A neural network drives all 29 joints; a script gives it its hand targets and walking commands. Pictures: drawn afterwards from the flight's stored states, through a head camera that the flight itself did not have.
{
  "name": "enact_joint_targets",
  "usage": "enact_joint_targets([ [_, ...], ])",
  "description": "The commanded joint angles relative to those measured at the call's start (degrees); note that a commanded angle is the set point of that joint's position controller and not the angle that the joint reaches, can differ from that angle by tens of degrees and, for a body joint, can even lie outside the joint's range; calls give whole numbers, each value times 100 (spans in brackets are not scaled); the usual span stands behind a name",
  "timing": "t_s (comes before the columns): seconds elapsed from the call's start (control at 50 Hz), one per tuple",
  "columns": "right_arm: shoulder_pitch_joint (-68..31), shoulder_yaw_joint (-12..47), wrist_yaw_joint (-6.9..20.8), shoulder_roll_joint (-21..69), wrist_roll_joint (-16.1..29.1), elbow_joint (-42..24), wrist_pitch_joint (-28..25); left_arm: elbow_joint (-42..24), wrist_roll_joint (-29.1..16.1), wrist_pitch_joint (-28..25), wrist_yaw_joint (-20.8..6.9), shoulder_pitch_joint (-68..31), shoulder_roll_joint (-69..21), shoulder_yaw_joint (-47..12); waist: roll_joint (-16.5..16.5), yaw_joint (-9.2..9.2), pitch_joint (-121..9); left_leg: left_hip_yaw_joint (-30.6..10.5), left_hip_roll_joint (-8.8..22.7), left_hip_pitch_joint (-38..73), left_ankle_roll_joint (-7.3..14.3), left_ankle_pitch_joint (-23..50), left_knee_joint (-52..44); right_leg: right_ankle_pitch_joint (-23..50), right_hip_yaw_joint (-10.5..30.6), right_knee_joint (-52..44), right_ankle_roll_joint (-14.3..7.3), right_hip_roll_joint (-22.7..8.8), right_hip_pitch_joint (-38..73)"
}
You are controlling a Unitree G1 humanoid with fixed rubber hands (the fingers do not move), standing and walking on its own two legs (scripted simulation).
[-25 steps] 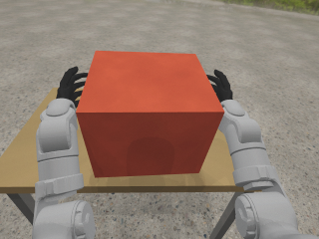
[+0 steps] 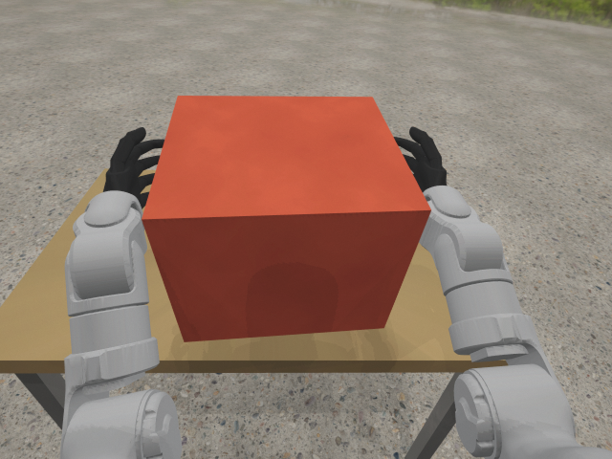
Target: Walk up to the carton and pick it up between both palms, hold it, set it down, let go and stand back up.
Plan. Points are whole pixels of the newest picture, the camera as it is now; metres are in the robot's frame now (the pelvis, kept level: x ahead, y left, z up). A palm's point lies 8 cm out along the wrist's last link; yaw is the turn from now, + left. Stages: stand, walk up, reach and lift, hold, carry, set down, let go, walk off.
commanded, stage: hold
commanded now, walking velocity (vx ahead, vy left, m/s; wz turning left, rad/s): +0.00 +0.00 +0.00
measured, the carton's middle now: (282, 213) +0.39 +0.01 +0.17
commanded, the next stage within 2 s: none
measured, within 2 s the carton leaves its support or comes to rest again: neither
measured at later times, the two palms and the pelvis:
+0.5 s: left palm (127, 199) +0.35 +0.19 +0.22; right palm (427, 193) +0.36 -0.17 +0.22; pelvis +0.00 +0.00 +0.00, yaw +0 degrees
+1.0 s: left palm (127, 196) +0.36 +0.19 +0.23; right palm (428, 190) +0.36 -0.17 +0.23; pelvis +0.00 +0.00 +0.00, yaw +0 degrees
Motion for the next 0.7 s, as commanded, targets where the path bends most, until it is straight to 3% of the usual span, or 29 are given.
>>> enact_joint_targets([
  [0.0, -3662, 1843, 798, 2628, 623, -1475, -265, -483, -866, -187, -838, -3420, -2454, -2522, 294, -78, -1917, 253, -338, -279, -147, 1085, -310, 814, 69, 23, 68, 277, 1370],
  [0.16, -3809, 1966, 771, 2697, 826, -1975, -291, -868, -1070, -275, -765, -3604, -2474, -2722, 371, -85, -2384, 218, -395, -49, -235, 1669, -90, 1275, 17, 130, 100, 350, 1411],
  [0.34, -3742, 1901, 844, 2603, 663, -1529, -251, -507, -842, -164, -807, -3443, -2452, -2499, 279, 26, -1881, 250, -309, -283, -134, 1084, -328, 620, 53, 8, 37, 309, 1245],
  [0.52, -3931, 1820, 841, 2748, 668, -1673, -306, -585, -1075, -290, -757, -3780, -2554, -2709, 347, -102, -2283, 240, -361, -198, -156, 1110, -242, 806, 52, 58, 73, 300, 1241],
  [0.68, -3860, 1868, 835, 2729, 617, -1416, -288, -356, -878, -249, -821, -3603, -2477, -2480, 284, -10, -2049, 238, -348, -342, -101, 987, -323, 740, 62, 43, 70, 278, 1374],
])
